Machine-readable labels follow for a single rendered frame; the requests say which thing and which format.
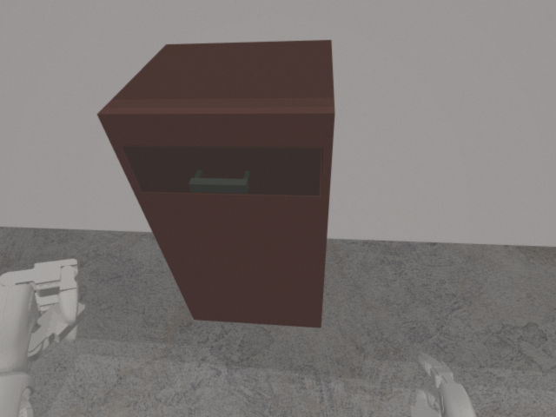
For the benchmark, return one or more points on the robot left hand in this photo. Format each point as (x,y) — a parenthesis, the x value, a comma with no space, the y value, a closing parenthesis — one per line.
(56,297)

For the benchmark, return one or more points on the drawer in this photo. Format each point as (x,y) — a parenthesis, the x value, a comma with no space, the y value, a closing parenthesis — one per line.
(274,170)

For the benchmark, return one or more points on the robot right hand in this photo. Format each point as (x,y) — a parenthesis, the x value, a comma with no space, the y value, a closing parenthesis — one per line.
(450,401)

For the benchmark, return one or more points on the robot left forearm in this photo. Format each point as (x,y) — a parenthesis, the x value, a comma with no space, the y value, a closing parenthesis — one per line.
(15,391)

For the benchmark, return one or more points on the cabinet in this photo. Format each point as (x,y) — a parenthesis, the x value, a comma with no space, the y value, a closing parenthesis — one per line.
(236,257)

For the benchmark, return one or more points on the handle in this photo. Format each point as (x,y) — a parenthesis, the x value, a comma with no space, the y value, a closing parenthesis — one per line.
(222,185)

